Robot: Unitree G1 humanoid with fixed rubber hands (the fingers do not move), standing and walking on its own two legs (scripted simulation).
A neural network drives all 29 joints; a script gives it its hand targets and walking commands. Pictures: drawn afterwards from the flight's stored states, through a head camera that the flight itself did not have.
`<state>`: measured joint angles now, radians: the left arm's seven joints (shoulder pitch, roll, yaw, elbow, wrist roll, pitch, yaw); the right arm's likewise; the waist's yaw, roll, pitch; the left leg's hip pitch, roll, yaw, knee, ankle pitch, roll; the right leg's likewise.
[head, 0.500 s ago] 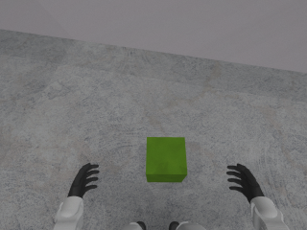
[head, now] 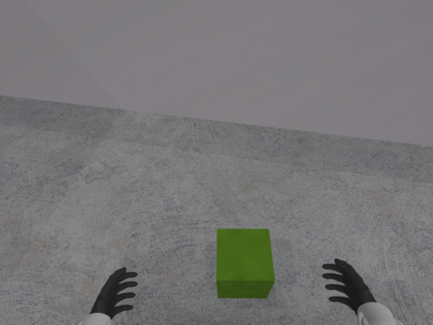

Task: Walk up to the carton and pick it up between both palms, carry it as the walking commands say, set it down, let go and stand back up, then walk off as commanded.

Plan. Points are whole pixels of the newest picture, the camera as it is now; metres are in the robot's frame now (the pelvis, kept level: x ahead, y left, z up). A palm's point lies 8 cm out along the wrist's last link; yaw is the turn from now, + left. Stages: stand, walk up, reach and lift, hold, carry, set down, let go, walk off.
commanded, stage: let go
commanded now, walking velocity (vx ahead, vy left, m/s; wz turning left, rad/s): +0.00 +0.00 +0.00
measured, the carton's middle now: (242, 264) +0.44 -0.07 -0.65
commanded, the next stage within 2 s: stand in 0.04 s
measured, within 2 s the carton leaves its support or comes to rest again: neither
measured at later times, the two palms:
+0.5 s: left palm out of the picture +0.13 +0.28 -0.09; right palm (396, 307) +0.16 -0.30 -0.08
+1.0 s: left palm out of the picture +0.11 +0.28 -0.09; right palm (410, 324) +0.13 -0.32 -0.09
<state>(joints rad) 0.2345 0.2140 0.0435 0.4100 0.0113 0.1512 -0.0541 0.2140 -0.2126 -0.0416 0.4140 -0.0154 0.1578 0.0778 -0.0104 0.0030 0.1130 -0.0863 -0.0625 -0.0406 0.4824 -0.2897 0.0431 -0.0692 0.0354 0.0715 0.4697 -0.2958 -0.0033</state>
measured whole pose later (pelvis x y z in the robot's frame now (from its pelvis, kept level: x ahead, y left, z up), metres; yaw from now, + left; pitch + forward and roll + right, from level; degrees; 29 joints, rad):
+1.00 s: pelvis +0.01 -0.02 +0.01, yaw +1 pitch -2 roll +0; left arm 0.15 0.36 0.02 0.94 0.03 0.00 0.02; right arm 0.15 -0.37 -0.01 0.91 -0.02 -0.01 -0.03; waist 0.01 0.01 0.00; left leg -0.11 -0.04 -0.06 0.38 -0.24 0.02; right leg -0.08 0.05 0.05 0.36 -0.24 -0.03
